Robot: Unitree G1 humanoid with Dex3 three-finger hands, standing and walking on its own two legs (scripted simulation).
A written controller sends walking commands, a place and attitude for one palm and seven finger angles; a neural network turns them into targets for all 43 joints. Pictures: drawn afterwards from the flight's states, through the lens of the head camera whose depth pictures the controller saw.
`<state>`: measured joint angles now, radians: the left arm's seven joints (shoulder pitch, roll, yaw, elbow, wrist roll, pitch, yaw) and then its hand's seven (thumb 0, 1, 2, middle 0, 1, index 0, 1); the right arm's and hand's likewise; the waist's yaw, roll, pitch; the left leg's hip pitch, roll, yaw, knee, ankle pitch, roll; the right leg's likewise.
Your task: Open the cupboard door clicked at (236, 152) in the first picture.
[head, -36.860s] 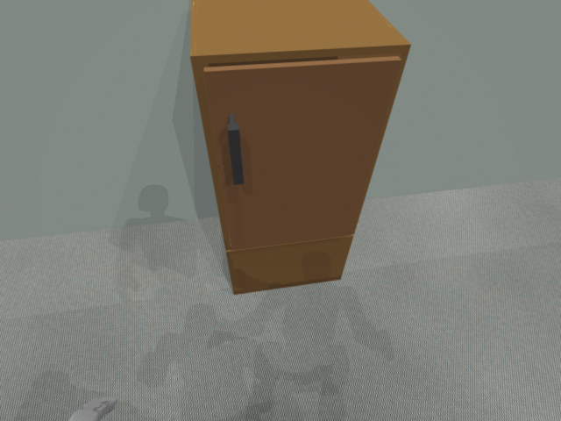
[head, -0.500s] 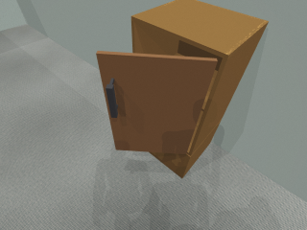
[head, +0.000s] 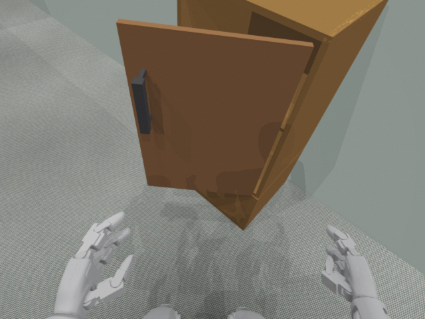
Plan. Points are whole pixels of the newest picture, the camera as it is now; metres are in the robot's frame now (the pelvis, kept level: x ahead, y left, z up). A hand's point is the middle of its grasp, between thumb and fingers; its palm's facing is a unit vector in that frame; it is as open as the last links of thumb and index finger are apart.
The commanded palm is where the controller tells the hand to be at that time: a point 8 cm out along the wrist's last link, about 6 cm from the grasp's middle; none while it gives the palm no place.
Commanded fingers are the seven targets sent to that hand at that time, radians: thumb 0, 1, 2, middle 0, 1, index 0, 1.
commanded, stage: raise the hand with hooked fingers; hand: left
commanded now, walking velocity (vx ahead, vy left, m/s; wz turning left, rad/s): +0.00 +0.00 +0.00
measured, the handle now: (144, 102) +0.57 +0.20 +0.06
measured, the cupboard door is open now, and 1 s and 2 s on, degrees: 38 38 38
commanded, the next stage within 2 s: move the hooked fingers beside the handle in 1.68 s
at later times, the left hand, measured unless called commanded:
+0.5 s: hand (82, 237) +0.23 +0.23 +0.05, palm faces +0.11 -0.99 -0.08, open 11.6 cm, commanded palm +0.20 +0.28 +0.04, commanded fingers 0.00 -0.20 0.43 -0.28 -1.00 -0.28 -1.00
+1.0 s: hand (58, 217) +0.26 +0.28 +0.05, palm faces +0.02 -1.00 -0.06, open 13.9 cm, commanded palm +0.24 +0.33 +0.06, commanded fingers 0.00 -0.50 0.30 -0.30 -1.20 -0.30 -1.20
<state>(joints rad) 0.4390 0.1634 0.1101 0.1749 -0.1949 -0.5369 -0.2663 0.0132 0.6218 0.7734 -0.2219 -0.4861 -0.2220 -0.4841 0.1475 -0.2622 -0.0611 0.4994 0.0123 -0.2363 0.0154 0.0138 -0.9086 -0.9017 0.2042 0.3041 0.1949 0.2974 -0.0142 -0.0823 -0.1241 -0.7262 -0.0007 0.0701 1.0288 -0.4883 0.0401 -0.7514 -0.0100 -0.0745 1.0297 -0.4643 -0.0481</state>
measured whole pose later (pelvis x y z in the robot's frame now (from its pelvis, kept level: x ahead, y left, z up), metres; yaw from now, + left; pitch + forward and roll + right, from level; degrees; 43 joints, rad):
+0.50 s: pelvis +0.02 -0.01 -0.01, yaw +1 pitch +16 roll -1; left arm 0.39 0.27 0.32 0.01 -0.35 -0.37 -0.31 0.01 0.03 0.53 -0.26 -0.86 -0.26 -0.86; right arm 0.29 -0.22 -0.01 0.58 0.04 -0.19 -0.05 0.02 -0.90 -0.90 0.21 0.30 0.20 0.30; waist -0.02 0.02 -0.13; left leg -0.83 0.02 0.02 1.07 -0.52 0.02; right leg -0.82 0.01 -0.12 1.03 -0.48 -0.06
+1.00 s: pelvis +0.01 +0.02 +0.01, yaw +1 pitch +13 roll -3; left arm 0.11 0.38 0.36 0.30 -0.35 -0.29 -0.46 0.00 -0.47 0.31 -0.30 -1.18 -0.30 -1.18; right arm 0.25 -0.27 0.05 0.51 0.05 -0.21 -0.06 0.01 -0.90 -0.90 0.21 0.30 0.20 0.30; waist 0.00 0.03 -0.11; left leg -0.77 0.00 0.02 1.02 -0.49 0.06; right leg -0.74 -0.01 -0.12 0.95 -0.44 -0.03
